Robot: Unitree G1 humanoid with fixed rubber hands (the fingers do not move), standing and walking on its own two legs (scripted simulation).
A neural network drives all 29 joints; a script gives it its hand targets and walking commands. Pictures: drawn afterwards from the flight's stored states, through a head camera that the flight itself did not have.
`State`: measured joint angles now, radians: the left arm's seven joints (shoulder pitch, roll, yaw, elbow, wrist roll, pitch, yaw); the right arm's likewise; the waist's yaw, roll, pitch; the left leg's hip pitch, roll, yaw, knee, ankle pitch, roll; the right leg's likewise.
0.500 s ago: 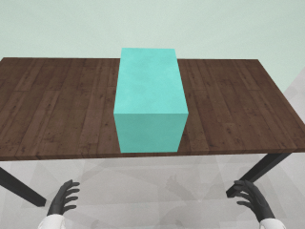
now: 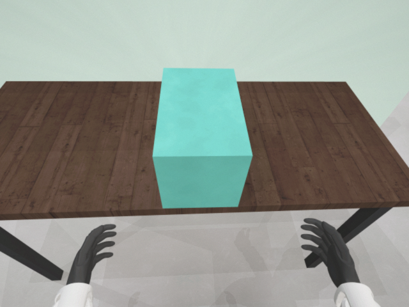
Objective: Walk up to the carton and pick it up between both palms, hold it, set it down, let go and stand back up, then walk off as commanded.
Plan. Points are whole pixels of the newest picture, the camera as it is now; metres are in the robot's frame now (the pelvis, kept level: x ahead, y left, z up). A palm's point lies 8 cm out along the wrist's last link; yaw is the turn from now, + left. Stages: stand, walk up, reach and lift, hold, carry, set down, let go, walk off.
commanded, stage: reach and lift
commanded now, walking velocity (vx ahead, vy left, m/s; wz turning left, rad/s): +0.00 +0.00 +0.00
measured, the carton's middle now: (199, 135) +0.50 +0.01 +0.02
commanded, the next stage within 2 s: none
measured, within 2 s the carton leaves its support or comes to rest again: neither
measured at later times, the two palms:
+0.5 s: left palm (93, 257) +0.21 +0.20 +0.03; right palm (340, 248) +0.21 -0.22 +0.06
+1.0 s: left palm (94, 195) +0.29 +0.20 +0.09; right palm (320, 189) +0.31 -0.21 +0.08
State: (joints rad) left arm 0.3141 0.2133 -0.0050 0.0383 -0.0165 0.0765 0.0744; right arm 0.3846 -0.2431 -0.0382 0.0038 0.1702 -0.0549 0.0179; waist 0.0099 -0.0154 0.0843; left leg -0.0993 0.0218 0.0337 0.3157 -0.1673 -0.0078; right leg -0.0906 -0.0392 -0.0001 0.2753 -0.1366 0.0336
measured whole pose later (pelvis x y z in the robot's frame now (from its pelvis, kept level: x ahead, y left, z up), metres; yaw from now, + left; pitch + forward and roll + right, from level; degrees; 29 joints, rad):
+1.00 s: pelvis +0.01 -0.01 +0.00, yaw +0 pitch -2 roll +0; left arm -0.07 0.21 0.06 -0.14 -0.10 0.48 0.11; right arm -0.10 -0.24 -0.04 0.01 0.29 0.27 -0.12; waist 0.01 -0.01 0.08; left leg -0.10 0.02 0.03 0.31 -0.17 -0.01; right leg -0.11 -0.04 0.00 0.33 -0.17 0.03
